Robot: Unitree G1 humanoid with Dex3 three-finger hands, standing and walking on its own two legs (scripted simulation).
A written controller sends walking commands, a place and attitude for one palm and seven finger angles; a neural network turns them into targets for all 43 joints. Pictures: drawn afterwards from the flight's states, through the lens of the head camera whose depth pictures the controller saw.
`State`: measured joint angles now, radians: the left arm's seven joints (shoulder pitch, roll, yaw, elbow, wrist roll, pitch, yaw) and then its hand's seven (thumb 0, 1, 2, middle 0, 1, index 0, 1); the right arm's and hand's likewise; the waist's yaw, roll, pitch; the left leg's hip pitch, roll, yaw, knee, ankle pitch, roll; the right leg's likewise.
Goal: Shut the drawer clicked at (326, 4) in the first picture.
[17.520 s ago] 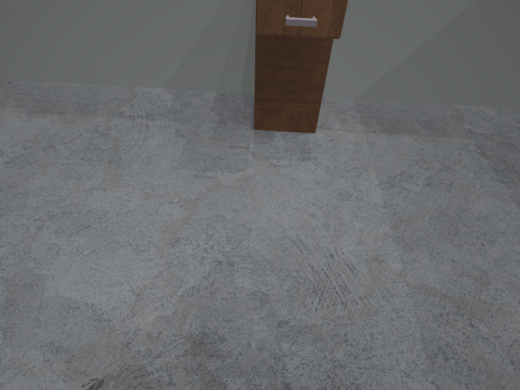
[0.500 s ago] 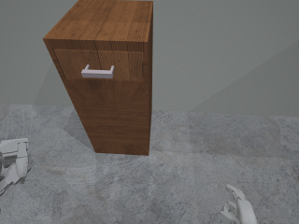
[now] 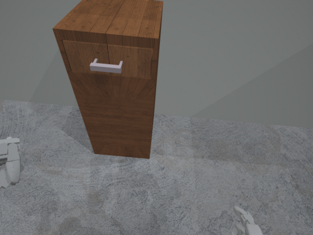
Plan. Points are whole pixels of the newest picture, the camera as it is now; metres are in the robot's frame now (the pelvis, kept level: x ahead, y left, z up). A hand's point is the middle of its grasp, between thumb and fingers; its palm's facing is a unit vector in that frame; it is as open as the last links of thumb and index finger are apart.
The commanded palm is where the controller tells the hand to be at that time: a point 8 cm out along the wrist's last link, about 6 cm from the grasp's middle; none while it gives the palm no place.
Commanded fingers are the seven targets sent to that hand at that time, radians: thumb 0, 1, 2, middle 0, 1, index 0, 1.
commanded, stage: step back with the hand held close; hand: left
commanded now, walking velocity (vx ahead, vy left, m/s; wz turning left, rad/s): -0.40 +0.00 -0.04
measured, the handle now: (107, 65) +0.74 +0.23 +0.03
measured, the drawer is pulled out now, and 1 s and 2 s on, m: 0.00 0.00 0.00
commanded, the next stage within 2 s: stop stepping back and stand still in 0.30 s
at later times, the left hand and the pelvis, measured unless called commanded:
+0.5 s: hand out of the picture +0.09 +0.23 +0.16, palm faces +0.31 -0.84 -0.44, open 3.2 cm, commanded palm +0.02 +0.27 +0.18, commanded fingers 0.00 0.90 0.90 -1.40 -1.60 -1.40 -1.60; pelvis -0.12 +0.00 +0.00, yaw -2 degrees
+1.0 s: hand out of the picture +0.00 +0.22 +0.17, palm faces +0.36 -0.82 -0.44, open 3.2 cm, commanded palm -0.06 +0.26 +0.18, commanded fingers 0.00 0.90 0.90 -1.40 -1.60 -1.40 -1.60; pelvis -0.20 -0.01 +0.00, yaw -2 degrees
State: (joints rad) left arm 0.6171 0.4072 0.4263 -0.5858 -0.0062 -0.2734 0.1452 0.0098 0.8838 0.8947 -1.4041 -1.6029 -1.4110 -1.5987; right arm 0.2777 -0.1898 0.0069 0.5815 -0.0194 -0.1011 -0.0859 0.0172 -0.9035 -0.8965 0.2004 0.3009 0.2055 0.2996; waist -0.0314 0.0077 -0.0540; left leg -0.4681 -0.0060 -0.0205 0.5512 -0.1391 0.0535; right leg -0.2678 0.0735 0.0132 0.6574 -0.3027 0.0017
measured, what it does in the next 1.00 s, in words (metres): walks backwards: left foot, then left foot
